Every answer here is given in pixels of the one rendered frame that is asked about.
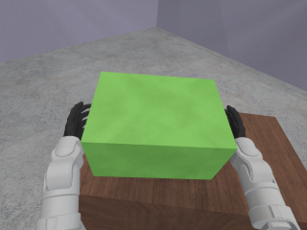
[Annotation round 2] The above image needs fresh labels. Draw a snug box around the robot right forearm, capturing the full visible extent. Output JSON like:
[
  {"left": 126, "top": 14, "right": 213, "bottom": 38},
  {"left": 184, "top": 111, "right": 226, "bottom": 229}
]
[{"left": 229, "top": 137, "right": 300, "bottom": 230}]

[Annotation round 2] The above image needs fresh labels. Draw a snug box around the robot right hand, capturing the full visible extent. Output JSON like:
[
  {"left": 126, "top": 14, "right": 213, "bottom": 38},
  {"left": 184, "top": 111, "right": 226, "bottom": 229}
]
[{"left": 224, "top": 105, "right": 247, "bottom": 139}]

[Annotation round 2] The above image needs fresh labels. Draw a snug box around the carton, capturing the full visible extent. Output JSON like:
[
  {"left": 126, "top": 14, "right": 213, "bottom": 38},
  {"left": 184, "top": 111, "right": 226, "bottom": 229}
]
[{"left": 81, "top": 71, "right": 238, "bottom": 180}]

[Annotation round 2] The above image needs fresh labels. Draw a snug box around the robot left hand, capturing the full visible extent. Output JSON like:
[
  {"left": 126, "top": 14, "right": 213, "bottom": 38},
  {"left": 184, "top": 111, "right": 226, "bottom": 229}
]
[{"left": 63, "top": 102, "right": 91, "bottom": 141}]

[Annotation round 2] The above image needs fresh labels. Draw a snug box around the robot left forearm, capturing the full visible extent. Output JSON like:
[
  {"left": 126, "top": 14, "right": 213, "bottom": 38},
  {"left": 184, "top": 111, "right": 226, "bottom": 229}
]
[{"left": 35, "top": 136, "right": 83, "bottom": 230}]

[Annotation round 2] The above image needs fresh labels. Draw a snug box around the pedestal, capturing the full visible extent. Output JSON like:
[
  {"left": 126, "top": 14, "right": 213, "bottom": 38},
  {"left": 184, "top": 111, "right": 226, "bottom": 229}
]
[{"left": 79, "top": 112, "right": 307, "bottom": 230}]

